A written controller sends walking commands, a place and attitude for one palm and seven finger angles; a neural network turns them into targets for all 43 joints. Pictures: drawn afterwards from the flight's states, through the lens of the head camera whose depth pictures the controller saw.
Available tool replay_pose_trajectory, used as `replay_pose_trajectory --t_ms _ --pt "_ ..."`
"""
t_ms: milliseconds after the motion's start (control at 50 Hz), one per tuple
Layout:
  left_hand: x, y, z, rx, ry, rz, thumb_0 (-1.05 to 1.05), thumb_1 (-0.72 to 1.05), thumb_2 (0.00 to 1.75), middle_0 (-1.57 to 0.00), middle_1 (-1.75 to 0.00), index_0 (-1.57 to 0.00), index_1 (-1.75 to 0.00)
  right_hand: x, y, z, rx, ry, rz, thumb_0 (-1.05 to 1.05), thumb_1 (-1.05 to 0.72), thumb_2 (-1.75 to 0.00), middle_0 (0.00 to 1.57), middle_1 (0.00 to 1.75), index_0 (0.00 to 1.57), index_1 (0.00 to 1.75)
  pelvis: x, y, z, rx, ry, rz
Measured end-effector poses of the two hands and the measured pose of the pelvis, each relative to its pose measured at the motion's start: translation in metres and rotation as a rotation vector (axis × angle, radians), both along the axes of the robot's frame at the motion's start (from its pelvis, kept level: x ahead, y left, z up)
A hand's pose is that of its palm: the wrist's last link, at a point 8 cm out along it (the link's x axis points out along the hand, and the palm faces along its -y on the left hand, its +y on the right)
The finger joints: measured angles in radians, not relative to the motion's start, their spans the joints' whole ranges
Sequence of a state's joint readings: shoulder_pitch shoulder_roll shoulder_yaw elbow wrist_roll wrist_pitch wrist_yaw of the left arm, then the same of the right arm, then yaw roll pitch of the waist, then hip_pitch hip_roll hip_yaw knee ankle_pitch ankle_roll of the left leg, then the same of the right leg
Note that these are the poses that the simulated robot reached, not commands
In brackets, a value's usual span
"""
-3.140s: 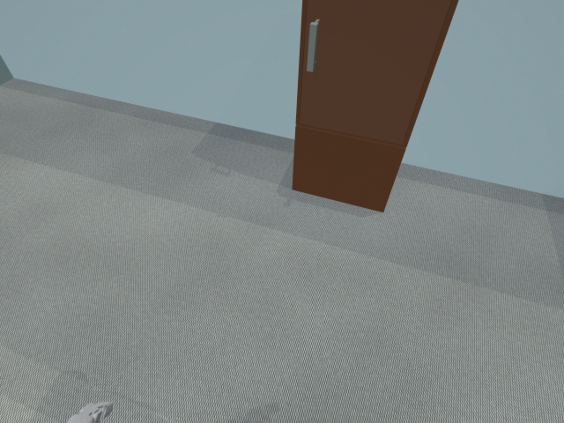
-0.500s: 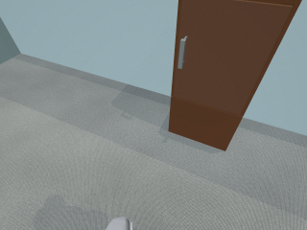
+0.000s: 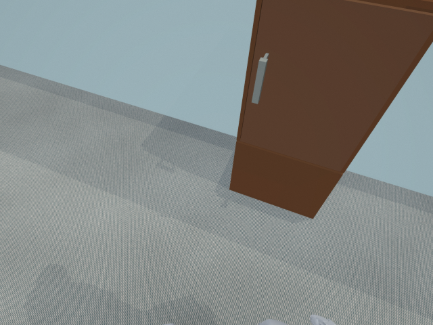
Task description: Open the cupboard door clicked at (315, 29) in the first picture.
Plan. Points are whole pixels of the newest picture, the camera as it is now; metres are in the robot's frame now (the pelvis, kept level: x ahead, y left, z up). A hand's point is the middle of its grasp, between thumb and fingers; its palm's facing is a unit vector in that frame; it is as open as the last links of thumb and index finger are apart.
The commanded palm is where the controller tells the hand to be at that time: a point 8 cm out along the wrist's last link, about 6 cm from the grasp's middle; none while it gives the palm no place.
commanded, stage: turn to face it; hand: left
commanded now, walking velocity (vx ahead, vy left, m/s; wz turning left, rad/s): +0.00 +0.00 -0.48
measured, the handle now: (260, 78) +0.85 -0.06 +0.00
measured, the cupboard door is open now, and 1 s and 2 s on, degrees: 0 0 0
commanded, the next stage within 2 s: take the last steps up to it in 0.46 s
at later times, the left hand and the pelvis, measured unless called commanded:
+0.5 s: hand out of the picture +0.10 +0.13 -0.15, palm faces -0.16 -0.96 -0.23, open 7.4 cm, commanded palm none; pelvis +0.00 -0.04 +0.01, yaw -12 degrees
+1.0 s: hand (153, 316) +0.16 +0.15 -0.16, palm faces -0.30 -0.94 -0.17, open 7.4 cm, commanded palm none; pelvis +0.06 -0.01 +0.01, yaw -18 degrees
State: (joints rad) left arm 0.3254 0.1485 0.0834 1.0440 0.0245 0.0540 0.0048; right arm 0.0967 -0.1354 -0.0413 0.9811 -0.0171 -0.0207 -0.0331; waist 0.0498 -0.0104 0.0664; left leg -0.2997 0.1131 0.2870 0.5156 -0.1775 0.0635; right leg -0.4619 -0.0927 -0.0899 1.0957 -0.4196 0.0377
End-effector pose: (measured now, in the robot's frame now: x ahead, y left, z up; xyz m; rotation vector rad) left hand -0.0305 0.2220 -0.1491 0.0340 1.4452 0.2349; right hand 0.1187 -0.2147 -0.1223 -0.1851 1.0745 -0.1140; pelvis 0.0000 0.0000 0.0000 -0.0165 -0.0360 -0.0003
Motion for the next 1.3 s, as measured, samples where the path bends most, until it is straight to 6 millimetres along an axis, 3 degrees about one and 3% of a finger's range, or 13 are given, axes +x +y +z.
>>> replay_pose_trajectory --t_ms 100,200,260,400,520,680,880,980,1100,1160,1200,1240,1300 --pt "0.061 0.015 0.016 0.086 -0.131 -0.094 0.00 0.91 0.90 -0.19 -0.30 -0.19 -0.29 -0.032 -0.028 -0.012 0.010 0.049 -0.087 -0.02 -0.92 -0.90 0.20 0.30 0.20 0.30 -0.001 -0.009 -0.002 0.018 0.007 -0.050" --pt "0.104 0.006 0.026 0.167 -0.229 -0.209 0.00 0.91 0.90 -0.19 -0.30 -0.19 -0.29 -0.073 -0.061 -0.037 0.041 0.104 -0.183 -0.01 -0.91 -0.90 0.20 0.30 0.20 0.30 -0.002 -0.029 -0.014 0.046 0.015 -0.107" --pt "0.114 -0.006 0.035 0.177 -0.248 -0.250 0.00 0.91 0.90 -0.19 -0.30 -0.19 -0.29 -0.097 -0.074 -0.040 0.045 0.169 -0.218 0.00 -0.91 -0.90 0.20 0.30 0.20 0.30 -0.003 -0.036 -0.010 0.040 0.019 -0.130" --pt "0.126 -0.033 0.038 0.117 -0.214 -0.323 0.00 0.91 0.90 -0.20 -0.30 -0.20 -0.30 -0.133 -0.081 -0.021 0.030 0.229 -0.293 0.00 -0.91 -0.90 0.20 0.30 0.20 0.30 0.001 -0.044 0.006 0.045 0.041 -0.180" --pt "0.135 -0.042 0.024 0.050 -0.209 -0.345 0.00 0.90 0.90 -0.20 -0.30 -0.20 -0.30 -0.144 -0.071 -0.015 0.000 0.269 -0.322 0.00 -0.91 -0.90 0.20 0.30 0.20 0.30 0.004 -0.036 0.005 0.025 0.047 -0.212" --pt "0.136 -0.015 -0.003 -0.012 -0.154 -0.355 0.01 0.91 0.90 -0.20 -0.30 -0.20 -0.30 -0.126 -0.034 -0.003 -0.039 0.175 -0.333 0.00 -0.91 -0.90 0.20 0.30 0.20 0.30 0.009 -0.008 -0.001 -0.001 0.035 -0.262" --pt "0.167 0.000 0.013 -0.013 -0.133 -0.418 0.01 0.91 0.90 -0.20 -0.30 -0.19 -0.29 -0.162 0.007 0.007 0.014 0.270 -0.417 0.00 -0.92 -0.90 0.20 0.30 0.20 0.30 0.038 0.000 0.015 -0.007 0.039 -0.300" --pt "0.193 -0.017 0.015 -0.006 -0.114 -0.460 0.01 0.91 0.90 -0.19 -0.30 -0.19 -0.29 -0.188 0.023 0.002 0.071 0.379 -0.478 0.00 -0.91 -0.90 0.20 0.30 0.20 0.30 0.056 -0.011 0.013 0.007 0.037 -0.316" --pt "0.248 -0.068 0.015 -0.012 -0.159 -0.527 0.01 0.91 0.90 -0.19 -0.30 -0.19 -0.29 -0.210 0.028 -0.007 0.159 0.523 -0.536 0.00 -0.91 -0.90 0.20 0.30 0.20 0.30 0.081 -0.038 0.006 0.024 0.039 -0.328" --pt "0.276 -0.098 0.010 -0.012 -0.227 -0.534 0.01 0.91 0.90 -0.19 -0.30 -0.19 -0.29 -0.208 0.018 -0.018 0.197 0.579 -0.538 0.00 -0.91 -0.90 0.20 0.30 0.20 0.30 0.097 -0.059 -0.006 0.027 0.038 -0.323" --pt "0.286 -0.111 0.011 -0.015 -0.266 -0.511 0.01 0.91 0.90 -0.19 -0.30 -0.19 -0.29 -0.195 0.004 -0.022 0.206 0.592 -0.517 0.00 -0.91 -0.90 0.20 0.30 0.20 0.30 0.106 -0.069 -0.007 0.016 0.033 -0.305" --pt "0.288 -0.116 0.016 -0.010 -0.288 -0.459 0.00 0.91 0.90 -0.20 -0.30 -0.20 -0.30 -0.169 -0.016 -0.023 0.192 0.563 -0.490 0.00 -0.91 -0.90 0.20 0.30 0.20 0.30 0.117 -0.077 -0.003 0.016 0.029 -0.294" --pt "0.291 -0.109 0.024 0.035 -0.289 -0.407 -0.02 0.95 0.90 -0.20 -0.30 -0.20 -0.30 -0.114 -0.053 -0.022 0.146 0.457 -0.448 0.01 -0.91 -0.90 0.20 0.30 0.20 0.30 0.134 -0.087 0.004 0.017 0.027 -0.287"
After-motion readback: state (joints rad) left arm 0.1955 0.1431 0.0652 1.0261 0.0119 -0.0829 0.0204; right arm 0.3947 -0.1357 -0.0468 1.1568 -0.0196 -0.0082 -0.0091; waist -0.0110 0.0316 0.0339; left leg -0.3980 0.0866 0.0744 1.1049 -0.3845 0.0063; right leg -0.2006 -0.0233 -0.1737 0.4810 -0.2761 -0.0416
